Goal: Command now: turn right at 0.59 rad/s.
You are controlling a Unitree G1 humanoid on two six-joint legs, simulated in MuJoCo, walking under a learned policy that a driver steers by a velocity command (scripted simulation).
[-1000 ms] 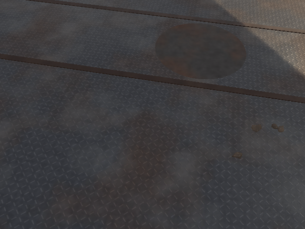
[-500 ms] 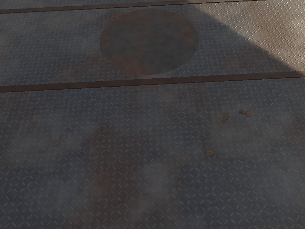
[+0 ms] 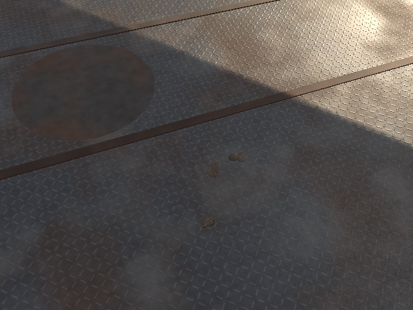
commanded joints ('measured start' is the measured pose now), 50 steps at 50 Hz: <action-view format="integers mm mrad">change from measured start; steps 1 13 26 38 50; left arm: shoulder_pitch -60 51 69 142 145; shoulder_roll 75 102 42 47 28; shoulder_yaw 16 2 -21 -19 -18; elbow -107 -24 88 177 274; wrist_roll -1 24 18 26 29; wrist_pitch -14 -91 -96 -53 -44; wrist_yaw -12 17 2 39 54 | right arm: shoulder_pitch -1 -29 21 -42 -119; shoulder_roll -222 -165 -137 -102 -83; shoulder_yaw -67 -49 -23 4 0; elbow -49 -7 22 56 148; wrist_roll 14 21 -13 7 11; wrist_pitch -9 -43 -63 -64 -35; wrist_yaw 7 37 46 45 35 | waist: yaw -32 45 2 23 27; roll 228 -156 -23 37 29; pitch -124 -36 -69 -159 -64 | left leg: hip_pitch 159 -485 42 148 85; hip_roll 240 26 -12 24 0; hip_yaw -140 -83 -96 -150 -146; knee -92 615 -35 59 14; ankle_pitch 414 -38 273 507 258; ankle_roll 210 -39 7 101 93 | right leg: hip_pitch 25 386 257 272 284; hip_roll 5 -209 -126 -26 -28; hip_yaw -65 298 113 29 12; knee -142 -745 -533 -447 -499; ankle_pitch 3 -119 358 286 204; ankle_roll -23 -293 -217 -73 -64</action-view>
